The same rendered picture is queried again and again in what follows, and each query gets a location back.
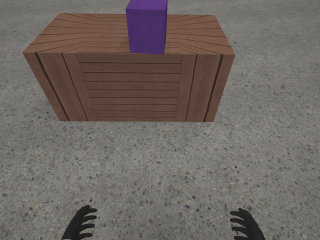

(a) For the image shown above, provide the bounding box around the carton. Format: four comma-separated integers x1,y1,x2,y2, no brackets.
125,0,168,55

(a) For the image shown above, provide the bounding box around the right robot hand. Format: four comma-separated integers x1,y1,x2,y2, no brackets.
230,208,266,240

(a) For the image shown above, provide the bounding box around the pedestal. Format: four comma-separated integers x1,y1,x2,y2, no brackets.
22,13,235,122

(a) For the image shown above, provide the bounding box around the left robot hand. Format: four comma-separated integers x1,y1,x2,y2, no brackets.
61,204,97,240

